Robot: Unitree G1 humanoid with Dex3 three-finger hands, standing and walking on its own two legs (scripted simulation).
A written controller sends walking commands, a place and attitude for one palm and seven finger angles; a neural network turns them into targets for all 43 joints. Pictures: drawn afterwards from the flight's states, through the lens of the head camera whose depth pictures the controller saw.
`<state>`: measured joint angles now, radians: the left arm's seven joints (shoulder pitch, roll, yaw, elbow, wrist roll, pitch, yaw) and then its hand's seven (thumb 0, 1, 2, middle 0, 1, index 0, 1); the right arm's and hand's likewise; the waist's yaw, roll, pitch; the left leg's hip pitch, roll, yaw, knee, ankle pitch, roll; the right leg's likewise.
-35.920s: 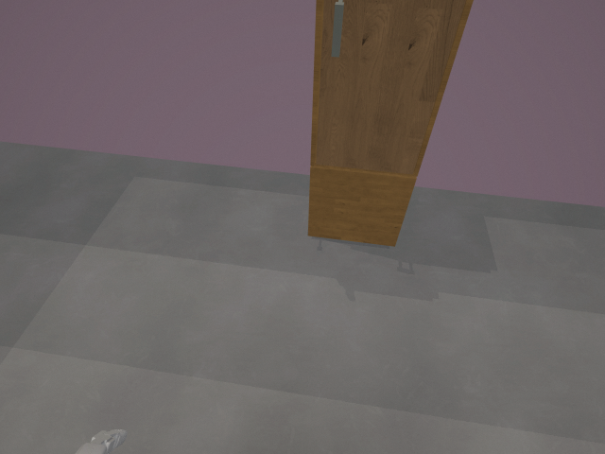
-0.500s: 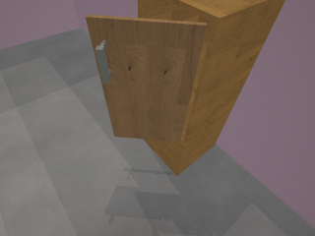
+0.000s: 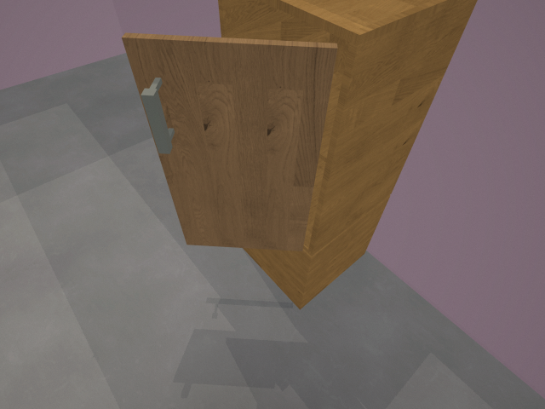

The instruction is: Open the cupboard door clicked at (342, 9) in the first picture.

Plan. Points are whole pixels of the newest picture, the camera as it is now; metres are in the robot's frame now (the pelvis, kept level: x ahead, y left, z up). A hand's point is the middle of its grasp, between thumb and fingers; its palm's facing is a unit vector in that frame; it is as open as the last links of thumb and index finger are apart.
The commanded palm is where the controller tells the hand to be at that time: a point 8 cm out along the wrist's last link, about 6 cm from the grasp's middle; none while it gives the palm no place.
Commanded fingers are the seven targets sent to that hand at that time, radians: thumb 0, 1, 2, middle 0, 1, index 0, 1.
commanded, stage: come to a stop and stand still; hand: left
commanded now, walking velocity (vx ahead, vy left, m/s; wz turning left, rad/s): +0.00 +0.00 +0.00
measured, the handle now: (161, 116) +0.56 +0.24 +0.12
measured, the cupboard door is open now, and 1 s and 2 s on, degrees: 46 46 46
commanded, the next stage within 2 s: look again from close up in 0.14 s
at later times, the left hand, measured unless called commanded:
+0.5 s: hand out of the picture -0.02 +0.17 -0.18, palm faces +0.04 -0.98 -0.20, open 7.4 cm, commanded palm none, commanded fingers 0.00 0.90 0.90 -0.20 -0.30 -0.20 -0.30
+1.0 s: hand out of the picture -0.03 +0.16 -0.18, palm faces +0.05 -0.98 -0.18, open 7.4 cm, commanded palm none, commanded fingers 0.00 0.90 0.90 -0.20 -0.30 -0.20 -0.30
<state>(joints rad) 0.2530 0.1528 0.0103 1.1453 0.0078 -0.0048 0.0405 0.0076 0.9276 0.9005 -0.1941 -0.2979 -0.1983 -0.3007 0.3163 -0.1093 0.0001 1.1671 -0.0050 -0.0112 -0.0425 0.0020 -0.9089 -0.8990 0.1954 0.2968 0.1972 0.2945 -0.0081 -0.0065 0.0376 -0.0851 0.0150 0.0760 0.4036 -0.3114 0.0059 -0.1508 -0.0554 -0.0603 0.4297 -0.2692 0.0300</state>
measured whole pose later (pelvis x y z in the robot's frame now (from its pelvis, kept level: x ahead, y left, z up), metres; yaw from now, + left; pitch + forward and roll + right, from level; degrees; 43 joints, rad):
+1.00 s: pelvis -0.02 -0.01 -0.01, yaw +1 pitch -1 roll +0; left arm 0.30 0.14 0.01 1.08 0.02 -0.01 0.02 0.00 0.91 0.90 -0.20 -0.30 -0.20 -0.30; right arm 0.32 -0.16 0.01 1.10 -0.02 0.00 -0.01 0.00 -0.91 -0.90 0.19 0.30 0.20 0.29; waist 0.01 0.01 0.04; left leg -0.19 0.03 0.05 0.55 -0.35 0.00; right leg -0.23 -0.05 -0.08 0.55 -0.31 0.01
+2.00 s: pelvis -0.02 +0.00 +0.00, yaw +1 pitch -2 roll +0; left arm 0.27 0.17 0.00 1.07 0.01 0.01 0.03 0.00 0.92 0.90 -0.19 -0.30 -0.20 -0.30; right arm 0.29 -0.14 0.01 1.10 -0.01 -0.01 -0.03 0.00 -0.92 -0.90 0.19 0.30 0.20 0.29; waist 0.01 -0.01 0.04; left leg -0.10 0.01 0.08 0.43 -0.30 0.01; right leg -0.25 -0.01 -0.11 0.45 -0.18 -0.04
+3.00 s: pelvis -0.01 -0.01 -0.01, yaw +1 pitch -1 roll +1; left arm 0.42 0.16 0.01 0.67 -0.09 0.01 0.07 0.03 0.95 0.90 -0.20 -0.30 -0.20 -0.31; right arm 0.37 -0.17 0.03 1.00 0.02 -0.12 -0.06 0.01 -0.91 -0.90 0.20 0.30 0.20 0.29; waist 0.01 0.03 0.05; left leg -0.12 0.01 0.09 0.46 -0.33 0.00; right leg -0.28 -0.01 -0.10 0.51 -0.22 -0.05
